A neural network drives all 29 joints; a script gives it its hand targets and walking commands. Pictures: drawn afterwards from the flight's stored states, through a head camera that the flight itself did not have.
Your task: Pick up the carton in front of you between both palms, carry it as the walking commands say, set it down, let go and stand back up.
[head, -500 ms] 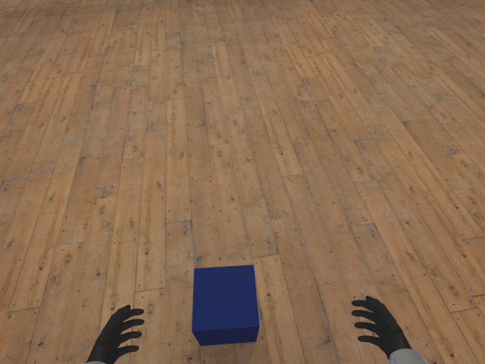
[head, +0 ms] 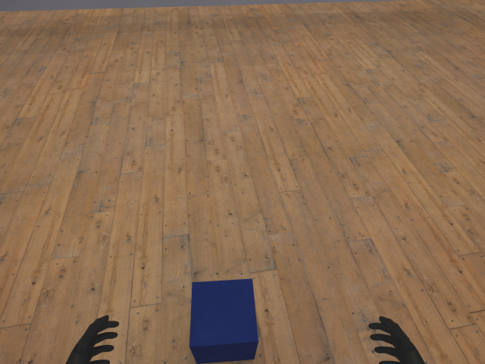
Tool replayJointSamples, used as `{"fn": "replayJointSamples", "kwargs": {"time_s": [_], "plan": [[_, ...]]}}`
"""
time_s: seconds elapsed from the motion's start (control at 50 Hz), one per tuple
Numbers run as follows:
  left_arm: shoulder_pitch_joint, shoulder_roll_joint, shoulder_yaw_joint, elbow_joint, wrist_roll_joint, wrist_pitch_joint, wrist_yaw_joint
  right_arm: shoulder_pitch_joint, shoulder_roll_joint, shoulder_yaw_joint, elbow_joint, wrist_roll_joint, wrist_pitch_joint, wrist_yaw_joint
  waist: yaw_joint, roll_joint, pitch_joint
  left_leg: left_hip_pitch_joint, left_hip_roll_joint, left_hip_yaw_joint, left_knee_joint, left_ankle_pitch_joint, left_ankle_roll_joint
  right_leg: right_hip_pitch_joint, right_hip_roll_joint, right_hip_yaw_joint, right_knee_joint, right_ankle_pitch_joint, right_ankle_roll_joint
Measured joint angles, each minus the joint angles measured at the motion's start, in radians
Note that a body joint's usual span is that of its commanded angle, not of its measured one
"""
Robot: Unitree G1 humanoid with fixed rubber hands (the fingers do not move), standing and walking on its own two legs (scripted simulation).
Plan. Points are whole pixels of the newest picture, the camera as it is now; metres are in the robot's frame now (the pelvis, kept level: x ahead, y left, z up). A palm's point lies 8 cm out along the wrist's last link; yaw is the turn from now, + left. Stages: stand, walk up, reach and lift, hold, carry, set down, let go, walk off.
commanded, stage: stand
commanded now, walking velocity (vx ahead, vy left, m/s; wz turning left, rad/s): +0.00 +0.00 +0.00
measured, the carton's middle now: (224, 322) +0.38 +0.06 -0.65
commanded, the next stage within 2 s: none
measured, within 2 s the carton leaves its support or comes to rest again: neither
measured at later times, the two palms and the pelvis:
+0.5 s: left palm out of the picture +0.13 +0.30 -0.09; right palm out of the picture +0.13 -0.28 -0.08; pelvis +0.01 +0.01 +0.00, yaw -1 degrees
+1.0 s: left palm out of the picture +0.09 +0.31 -0.10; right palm out of the picture +0.09 -0.29 -0.09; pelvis -0.01 +0.01 +0.01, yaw -1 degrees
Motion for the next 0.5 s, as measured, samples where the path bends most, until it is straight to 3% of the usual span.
{"fn": "replayJointSamples", "kwargs": {"time_s": [0.2, 0.5], "plan": [[0.008, 0.041, 0.000, 0.124, -0.001, -0.047, 0.012, -0.027, -0.056, -0.010, 0.111, 0.001, -0.041, -0.014, -0.007, -0.009, -0.019, -0.004, -0.003, 0.014, -0.004, -0.009, 0.012, -0.001, -0.007, 0.010, -0.018, 0.001, 0.011], [-0.012, 0.048, -0.026, 0.221, -0.004, -0.065, 0.020, -0.047, -0.061, 0.008, 0.205, 0.007, -0.053, -0.017, -0.011, -0.003, -0.012, 0.032, -0.011, 0.027, -0.043, 0.008, 0.023, 0.030, -0.021, 0.018, -0.052, 0.017, 0.022]]}}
